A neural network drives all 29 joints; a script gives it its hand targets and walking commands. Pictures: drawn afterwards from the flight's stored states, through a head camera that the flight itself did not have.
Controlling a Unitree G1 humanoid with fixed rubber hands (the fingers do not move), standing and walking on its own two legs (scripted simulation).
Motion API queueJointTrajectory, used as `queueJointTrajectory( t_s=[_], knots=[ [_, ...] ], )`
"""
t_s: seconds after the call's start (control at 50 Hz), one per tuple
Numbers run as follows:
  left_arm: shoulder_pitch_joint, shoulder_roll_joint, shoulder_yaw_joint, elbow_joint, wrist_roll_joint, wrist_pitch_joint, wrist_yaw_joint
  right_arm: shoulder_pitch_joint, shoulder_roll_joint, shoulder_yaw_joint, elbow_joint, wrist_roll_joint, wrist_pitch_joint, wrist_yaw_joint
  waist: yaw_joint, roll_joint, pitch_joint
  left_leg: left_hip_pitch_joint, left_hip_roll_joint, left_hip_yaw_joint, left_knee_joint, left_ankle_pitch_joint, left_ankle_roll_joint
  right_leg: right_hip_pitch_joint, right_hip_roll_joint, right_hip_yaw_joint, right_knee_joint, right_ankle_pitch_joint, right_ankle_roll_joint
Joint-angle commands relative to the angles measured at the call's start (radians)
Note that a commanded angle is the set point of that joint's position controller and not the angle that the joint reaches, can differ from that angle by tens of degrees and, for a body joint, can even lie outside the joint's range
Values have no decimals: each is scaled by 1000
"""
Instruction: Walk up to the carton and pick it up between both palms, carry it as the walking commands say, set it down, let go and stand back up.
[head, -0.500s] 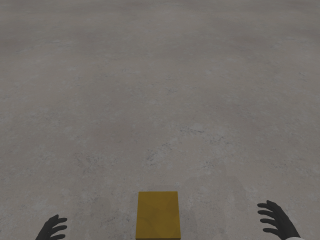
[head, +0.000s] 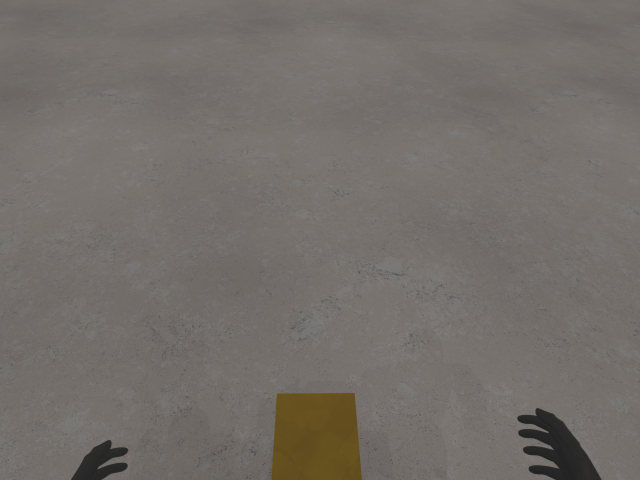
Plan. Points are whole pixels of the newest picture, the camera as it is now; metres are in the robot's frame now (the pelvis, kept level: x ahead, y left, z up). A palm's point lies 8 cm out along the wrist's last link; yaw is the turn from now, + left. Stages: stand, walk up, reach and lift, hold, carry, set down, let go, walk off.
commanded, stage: stand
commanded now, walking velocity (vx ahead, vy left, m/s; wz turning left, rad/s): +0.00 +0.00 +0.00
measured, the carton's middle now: (315, 453) +0.36 +0.02 -0.64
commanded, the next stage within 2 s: none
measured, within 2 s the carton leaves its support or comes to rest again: neither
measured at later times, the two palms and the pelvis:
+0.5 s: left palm out of the picture +0.09 +0.32 -0.08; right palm out of the picture +0.14 -0.27 -0.03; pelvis -0.03 +0.01 +0.00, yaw +0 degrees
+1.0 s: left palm out of the picture +0.08 +0.32 -0.07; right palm out of the picture +0.13 -0.27 -0.03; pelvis -0.04 +0.01 +0.00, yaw +0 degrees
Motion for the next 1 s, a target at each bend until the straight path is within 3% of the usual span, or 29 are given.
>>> queueJointTrajectory(
  t_s=[0.0, 0.06, 0.12, 0.14, 0.18, 0.24, 0.26, 0.32, 0.38, 0.44, 0.48, 0.5, 0.52, 0.54, 0.56, 0.58, 0.6, 0.62, 0.66, 0.68, 0.7, 0.74, 0.78, 0.8, 0.86, 0.88, 0.92, 0.96, 0.98],
  knots=[
    [-29, 188, -8, -17, 97, -46, -1, -66, -193, -19, 12, -89, -53, -29, 1, 90, -93, 125, 147, -146, -137, 348, 39, -77, -119, 176, -64, 297, 6],
    [-6, 192, 1, -8, 102, -43, 1, -43, -206, -18, 22, -86, -56, -27, 10, 143, -92, 114, 161, -173, -187, 227, 30, -70, -113, 172, -69, 180, 4],
    [-40, 182, -6, -1, 110, -58, -8, -67, -203, -27, 14, -90, -58, -26, -7, 68, -26, 46, 144, -175, -212, 122, 26, -103, -111, 173, -111, 92, -2],
    [-27, 178, -2, 0, 108, -58, -11, -63, -197, -22, 22, -97, -58, -26, 8, 121, -23, 47, 144, -178, -212, 79, 29, -97, -109, 181, -106, 88, -1],
    [-28, 207, 14, 12, 110, -54, -14, -62, -197, -26, 5, -94, -64, -23, 0, 108, -27, 62, 139, -189, -241, -20, 15, -110, -93, 178, -96, 42, -2],
    [12, 188, 8, 23, 104, -61, -15, -41, -204, -32, 16, -90, -66, -27, 10, 143, -17, 48, 162, -204, -253, 22, 26, -101, -103, 188, -94, 78, -7],
    [-4, 197, 8, 27, 102, -61, -9, -47, -199, -32, 16, -94, -67, -23, 4, 99, -10, 40, 156, -197, -243, 82, 24, -87, -109, 184, -94, 100, -6],
    [-16, 181, 0, 13, 99, -63, -10, -44, -195, -27, 13, -92, -72, -29, 9, 71, -20, 83, 130, -155, -176, 238, 22, -109, -119, 193, -110, 188, 0],
    [-31, 199, 6, 21, 91, -53, -10, -59, -200, -29, 4, -83, -73, -30, 5, 113, -52, 117, 135, -154, -144, 301, 21, -103, -123, 183, -100, 216, 2],
    [-50, 190, -1, 15, 98, -58, -7, -64, -188, -19, 8, -85, -77, -33, 6, 79, -6, 78, 140, -181, -183, 244, 32, -115, -110, 180, -93, 172, 1],
    [-48, 184, -8, 9, 93, -60, -11, -77, -198, -21, 7, -83, -76, -31, 4, 108, -50, 106, 144, -162, -173, 256, 26, -110, -125, 185, -101, 185, -5],
    [-25, 194, -2, 24, 92, -56, -10, -50, -211, -22, 25, -80, -75, -31, 12, 81, -45, 99, 148, -170, -183, 228, 30, -99, -126, 199, -112, 163, -8],
    [-24, 199, 0, 34, 89, -56, -11, -28, -196, -23, 21, -77, -73, -31, -7, 117, -16, 74, 150, -169, -198, 194, 20, -109, -120, 189, -105, 143, -9],
    [-16, 170, -3, 30, 89, -60, -15, -40, -207, -22, 22, -82, -77, -34, 4, 132, -21, 79, 159, -195, -228, 124, 21, -105, -105, 181, -85, 111, -9],
    [-20, 176, 3, 27, 98, -60, -11, -50, -210, -21, 10, -82, -75, -33, 11, 96, -2, 58, 156, -203, -221, 118, 29, -115, -110, 176, -91, 138, -10],
    [-34, 177, -9, 29, 96, -62, -14, -59, -191, -18, 12, -82, -74, -32, -4, 119, -15, 51, 158, -196, -232, 114, 30, -98, -107, 169, -78, 136, -4],
    [-30, 171, -5, 28, 88, -62, -14, -75, -187, -16, 3, -88, -81, -35, 19, 119, -12, 70, 161, -204, -220, 158, 40, -115, -110, 176, -89, 126, -5],
    [-23, 185, -2, 29, 95, -61, -12, -49, -196, -19, 19, -87, -81, -35, 11, 90, 1, 60, 166, -222, -240, 172, 35, -102, -112, 172, -88, 157, -8],
    [9, 205, 6, 47, 88, -60, -13, -45, -208, -22, 21, -84, -80, -30, 24, 132, 2, 63, 144, -191, -217, 169, 31, -90, -128, 198, -110, 172, -10],
    [-42, 183, -1, 25, 87, -59, -17, -57, -194, -18, 13, -80, -82, -33, 5, 94, 0, 76, 142, -187, -218, 192, 20, -97, -115, 177, -87, 169, -10],
    [-11, 194, 1, 45, 94, -58, -13, -34, -189, -16, 29, -82, -81, -36, 14, 63, -25, 89, 143, -178, -180, 252, 27, -77, -133, 191, -101, 220, -10],
    [-51, 198, -2, 26, 89, -62, -12, -49, -194, -18, 17, -77, -82, -34, 1, 95, -8, 118, 151, -170, -189, 309, 28, -115, -136, 193, -90, 235, -4],
    [-15, 200, 2, 34, 83, -58, -15, -51, -209, -21, 15, -78, -86, -35, 7, 117, -25, 136, 163, -196, -207, 263, 11, -113, -116, 172, -79, 191, -1],
    [-23, 205, 4, 42, 90, -62, -12, -47, -203, -16, 21, -77, -83, -35, 8, 90, -36, 105, 168, -198, -211, 260, 27, -83, -126, 179, -82, 194, -1],
    [-50, 198, -5, 39, 89, -62, -10, -59, -182, -15, 18, -77, -83, -32, 13, 100, -21, 84, 159, -195, -216, 220, 31, -91, -125, 187, -72, 175, -13],
    [-22, 192, -1, 37, 88, -61, -13, -44, -205, -19, 20, -81, -83, -37, 19, 145, -13, 89, 165, -208, -233, 205, 19, -91, -111, 180, -69, 171, -11],
    [-26, 196, 0, 44, 88, -64, -18, -55, -200, -14, 25, -72, -86, -33, 19, 89, 26, 57, 168, -218, -253, 148, 29, -110, -115, 188, -94, 121, -18],
    [-15, 204, 2, 51, 88, -58, -21, -44, -210, -17, 24, -78, -87, -35, 11, 106, 31, 67, 186, -237, -275, 112, 13, -125, -100, 170, -73, 120, -3],
    [-20, 187, -1, 61, 88, -57, -19, -61, -215, -17, 26, -79, -85, -36, 17, 142, -8, 69, 179, -234, -274, 102, 27, -94, -106, 165, -77, 108, -5]
  ],
)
